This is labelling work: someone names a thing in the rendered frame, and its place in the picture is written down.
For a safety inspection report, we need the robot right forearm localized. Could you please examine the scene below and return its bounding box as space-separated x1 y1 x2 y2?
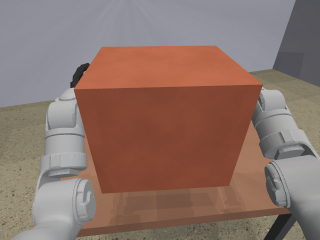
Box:
251 87 320 161

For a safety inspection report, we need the carton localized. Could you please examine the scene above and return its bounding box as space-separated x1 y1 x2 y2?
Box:
73 45 263 194

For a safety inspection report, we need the robot left upper arm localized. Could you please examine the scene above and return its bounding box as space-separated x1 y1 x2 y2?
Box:
10 178 97 240

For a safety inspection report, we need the robot left forearm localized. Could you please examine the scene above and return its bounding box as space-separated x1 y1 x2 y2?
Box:
32 88 87 224

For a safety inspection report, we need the robot left hand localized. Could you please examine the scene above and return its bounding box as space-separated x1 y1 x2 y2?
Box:
70 63 90 88

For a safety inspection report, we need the robot right upper arm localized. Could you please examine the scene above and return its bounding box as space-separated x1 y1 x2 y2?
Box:
264 155 320 240

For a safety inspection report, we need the table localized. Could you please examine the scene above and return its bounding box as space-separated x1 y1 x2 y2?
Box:
32 120 297 240

